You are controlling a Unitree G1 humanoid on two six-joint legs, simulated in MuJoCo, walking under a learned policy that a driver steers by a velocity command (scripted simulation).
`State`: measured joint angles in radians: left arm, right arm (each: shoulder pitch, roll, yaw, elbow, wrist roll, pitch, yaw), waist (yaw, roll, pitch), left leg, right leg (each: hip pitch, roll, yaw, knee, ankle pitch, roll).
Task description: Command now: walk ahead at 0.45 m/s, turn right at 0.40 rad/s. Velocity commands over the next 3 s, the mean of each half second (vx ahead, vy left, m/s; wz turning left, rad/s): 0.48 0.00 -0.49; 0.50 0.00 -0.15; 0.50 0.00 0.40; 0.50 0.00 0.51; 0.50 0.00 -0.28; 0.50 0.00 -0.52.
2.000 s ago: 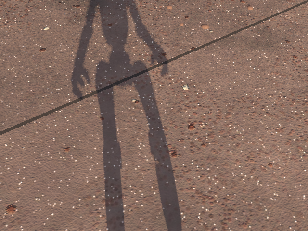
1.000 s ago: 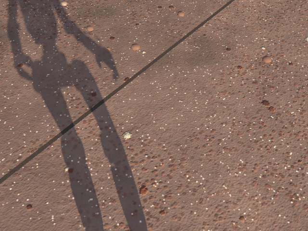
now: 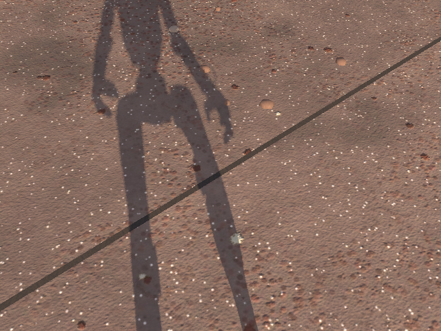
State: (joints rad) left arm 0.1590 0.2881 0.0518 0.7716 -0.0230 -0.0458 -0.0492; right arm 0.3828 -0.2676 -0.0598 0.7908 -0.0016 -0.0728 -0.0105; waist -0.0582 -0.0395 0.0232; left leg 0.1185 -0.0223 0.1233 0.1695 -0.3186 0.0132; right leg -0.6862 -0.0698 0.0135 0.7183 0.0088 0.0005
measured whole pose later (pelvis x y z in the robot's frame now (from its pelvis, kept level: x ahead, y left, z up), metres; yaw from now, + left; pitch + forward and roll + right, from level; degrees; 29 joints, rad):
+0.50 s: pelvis +0.28 -0.06 +0.01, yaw -16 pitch +2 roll +0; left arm 0.32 0.29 0.06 0.74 -0.02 -0.05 0.00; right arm 0.09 -0.30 -0.04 0.66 -0.01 -0.10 0.00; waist 0.07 0.04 0.03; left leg -0.66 0.08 -0.10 0.63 0.07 -0.07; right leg -0.12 0.13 0.14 0.35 -0.25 -0.09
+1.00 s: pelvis +0.57 -0.10 +0.01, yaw -20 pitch +2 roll +1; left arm 0.09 0.27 0.03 0.68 -0.01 -0.07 -0.02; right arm 0.39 -0.27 -0.04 0.82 0.02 -0.08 0.01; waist -0.09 -0.04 0.03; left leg -0.04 -0.06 0.00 0.24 -0.23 0.04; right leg -0.64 -0.09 0.06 0.64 0.00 0.02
